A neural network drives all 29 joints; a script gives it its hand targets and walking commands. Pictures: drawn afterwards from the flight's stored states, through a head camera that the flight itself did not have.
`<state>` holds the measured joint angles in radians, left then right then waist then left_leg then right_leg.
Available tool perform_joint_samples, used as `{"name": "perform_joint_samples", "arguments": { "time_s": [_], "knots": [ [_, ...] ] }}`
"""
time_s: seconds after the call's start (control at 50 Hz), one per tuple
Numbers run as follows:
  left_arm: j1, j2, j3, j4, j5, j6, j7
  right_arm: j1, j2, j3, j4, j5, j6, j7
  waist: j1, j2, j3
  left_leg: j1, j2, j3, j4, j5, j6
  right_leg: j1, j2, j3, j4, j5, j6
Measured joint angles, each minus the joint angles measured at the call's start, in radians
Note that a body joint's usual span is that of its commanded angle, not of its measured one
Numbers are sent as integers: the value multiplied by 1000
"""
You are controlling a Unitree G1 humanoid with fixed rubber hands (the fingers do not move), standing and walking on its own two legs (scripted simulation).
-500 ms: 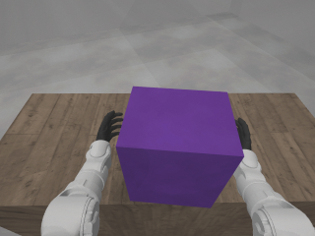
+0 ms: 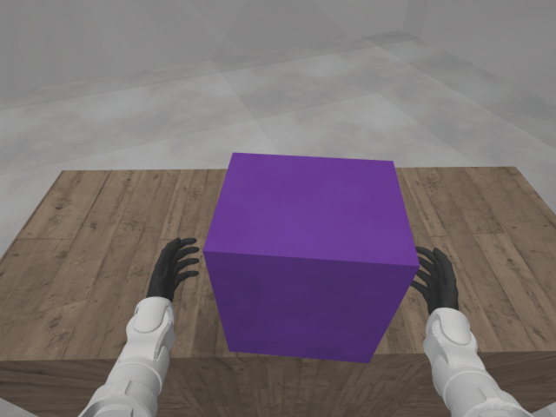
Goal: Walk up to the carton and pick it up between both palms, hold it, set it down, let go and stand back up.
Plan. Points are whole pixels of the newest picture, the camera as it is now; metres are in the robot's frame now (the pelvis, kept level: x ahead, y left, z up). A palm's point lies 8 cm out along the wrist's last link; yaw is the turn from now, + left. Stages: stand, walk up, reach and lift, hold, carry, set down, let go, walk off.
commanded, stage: set down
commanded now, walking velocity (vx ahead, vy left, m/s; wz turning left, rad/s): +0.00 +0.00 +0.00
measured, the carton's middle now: (304, 263) +0.37 -0.04 +0.01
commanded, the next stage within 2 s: none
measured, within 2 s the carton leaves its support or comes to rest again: neither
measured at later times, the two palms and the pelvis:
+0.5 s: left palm (145, 345) +0.26 +0.21 -0.01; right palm (469, 344) +0.22 -0.26 +0.00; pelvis +0.00 -0.01 +0.00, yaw +0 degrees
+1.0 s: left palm (138, 384) +0.21 +0.21 -0.02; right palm (488, 381) +0.18 -0.27 -0.01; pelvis +0.00 -0.02 +0.00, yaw +0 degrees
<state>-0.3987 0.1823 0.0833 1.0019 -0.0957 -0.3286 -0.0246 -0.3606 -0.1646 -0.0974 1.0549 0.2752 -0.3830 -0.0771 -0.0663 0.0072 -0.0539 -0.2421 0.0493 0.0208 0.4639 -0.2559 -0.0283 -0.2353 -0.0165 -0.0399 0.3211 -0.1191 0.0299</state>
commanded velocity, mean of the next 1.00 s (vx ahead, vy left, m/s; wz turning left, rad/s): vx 0.00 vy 0.00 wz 0.00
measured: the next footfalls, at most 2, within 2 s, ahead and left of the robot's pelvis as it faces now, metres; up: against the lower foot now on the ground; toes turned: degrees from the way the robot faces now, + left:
none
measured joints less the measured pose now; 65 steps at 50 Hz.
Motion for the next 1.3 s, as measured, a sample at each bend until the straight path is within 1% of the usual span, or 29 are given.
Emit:
{"name": "perform_joint_samples", "arguments": {
  "time_s": [0.22, 0.38, 0.54, 0.72, 0.88, 1.3],
  "knots": [
    [188, 5, -3, -163, -1, 7, -13, 129, 0, 1, -139, -3, 8, 15, 0, -20, 0, 8, 0, 0, -18, 9, 0, 0, 1, 0, 0, 0, -6],
    [322, 13, -11, -309, -24, -1, -13, 267, 0, 1, -296, -7, 13, 17, 0, -17, 18, 15, 0, 0, -32, 17, 0, 0, 1, 0, 0, 0, -9],
    [428, 34, -13, -410, -42, -1, -20, 391, 0, 14, -443, -12, 34, 17, 0, -21, 17, 24, 0, 1, -51, 26, 0, 0, 1, 0, 0, -1, -13],
    [540, 51, -21, -505, -59, 6, -25, 507, 0, 18, -567, -21, 65, 17, 0, -27, 21, 31, 0, 1, -67, 35, 0, 0, 2, 0, 0, -2, -17],
    [594, 53, -32, -552, -62, 6, -25, 564, 1, 18, -616, -28, 79, 23, 0, -29, 22, 34, 0, 1, -74, 37, 0, 0, 2, 0, 0, -3, -19],
    [650, 53, -36, -554, -62, 23, -25, 594, 4, 18, -617, -68, 59, 47, 0, -32, 48, 44, 0, 2, -91, 34, 0, 1, 2, 0, 0, -15, -22]
  ]
}}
